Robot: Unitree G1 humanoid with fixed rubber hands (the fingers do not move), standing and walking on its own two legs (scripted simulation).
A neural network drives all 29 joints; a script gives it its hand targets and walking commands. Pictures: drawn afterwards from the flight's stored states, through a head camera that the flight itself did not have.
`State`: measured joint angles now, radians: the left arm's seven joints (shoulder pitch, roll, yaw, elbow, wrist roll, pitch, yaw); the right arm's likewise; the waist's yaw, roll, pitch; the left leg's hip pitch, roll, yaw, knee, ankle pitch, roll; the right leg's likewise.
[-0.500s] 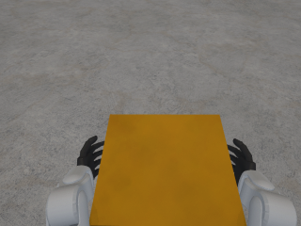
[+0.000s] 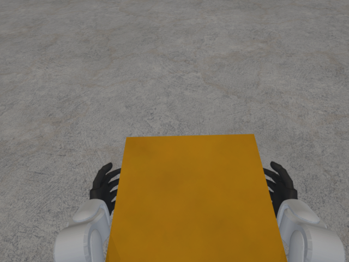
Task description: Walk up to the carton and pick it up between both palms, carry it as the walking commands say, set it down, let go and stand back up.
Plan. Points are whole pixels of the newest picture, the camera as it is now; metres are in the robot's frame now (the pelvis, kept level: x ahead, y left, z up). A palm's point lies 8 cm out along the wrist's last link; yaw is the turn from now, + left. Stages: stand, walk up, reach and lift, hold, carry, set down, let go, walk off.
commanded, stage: carry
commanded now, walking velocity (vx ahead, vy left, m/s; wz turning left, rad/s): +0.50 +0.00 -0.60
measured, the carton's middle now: (190, 211) +0.25 +0.00 +0.00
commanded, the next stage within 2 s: none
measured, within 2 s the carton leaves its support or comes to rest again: neither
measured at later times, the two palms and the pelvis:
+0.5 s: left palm (172, 86) +0.61 +0.05 +0.07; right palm (296, 112) +0.47 -0.27 +0.09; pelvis +0.31 -0.02 +0.00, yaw -21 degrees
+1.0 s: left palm (231, 38) +0.90 -0.18 +0.08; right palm (330, 64) +0.69 -0.46 +0.08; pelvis +0.60 -0.18 +0.00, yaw -36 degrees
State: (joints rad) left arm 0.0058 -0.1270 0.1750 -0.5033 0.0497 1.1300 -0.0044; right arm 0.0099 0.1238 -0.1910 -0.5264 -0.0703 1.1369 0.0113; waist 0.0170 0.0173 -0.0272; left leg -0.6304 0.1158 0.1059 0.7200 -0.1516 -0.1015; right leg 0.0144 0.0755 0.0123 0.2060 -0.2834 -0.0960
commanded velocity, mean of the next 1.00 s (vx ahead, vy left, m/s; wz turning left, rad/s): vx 0.50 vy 0.00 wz -0.60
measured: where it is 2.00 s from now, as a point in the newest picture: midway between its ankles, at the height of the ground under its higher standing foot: (276, 152)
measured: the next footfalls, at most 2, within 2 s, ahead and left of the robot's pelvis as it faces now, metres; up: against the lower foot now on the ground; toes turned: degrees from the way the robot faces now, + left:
left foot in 0.10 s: +0.26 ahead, +0.13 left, +0.00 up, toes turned +4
right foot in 0.58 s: +0.48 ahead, -0.18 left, +0.00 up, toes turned -32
